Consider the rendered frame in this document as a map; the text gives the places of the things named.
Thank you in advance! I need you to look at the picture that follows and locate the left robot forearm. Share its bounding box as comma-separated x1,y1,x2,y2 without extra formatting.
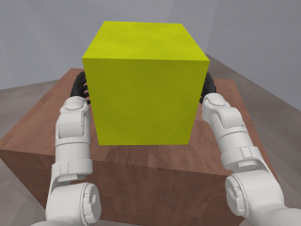
45,96,93,220

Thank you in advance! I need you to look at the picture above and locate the right robot forearm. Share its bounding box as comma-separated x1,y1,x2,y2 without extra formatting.
201,92,285,204

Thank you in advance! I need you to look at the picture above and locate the right robot hand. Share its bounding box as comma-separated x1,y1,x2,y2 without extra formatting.
199,72,217,104

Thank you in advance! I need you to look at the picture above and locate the left robot upper arm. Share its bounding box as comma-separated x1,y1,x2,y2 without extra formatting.
31,182,102,226

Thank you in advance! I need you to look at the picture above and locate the carton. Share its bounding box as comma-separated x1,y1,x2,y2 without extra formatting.
82,21,210,146

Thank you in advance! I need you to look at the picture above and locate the pedestal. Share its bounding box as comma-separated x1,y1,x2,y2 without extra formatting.
0,68,279,226

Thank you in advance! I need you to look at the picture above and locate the left robot hand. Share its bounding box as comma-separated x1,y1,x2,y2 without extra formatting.
70,71,91,105

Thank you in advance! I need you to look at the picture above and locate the right robot upper arm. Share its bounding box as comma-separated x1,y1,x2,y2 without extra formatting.
225,169,301,226

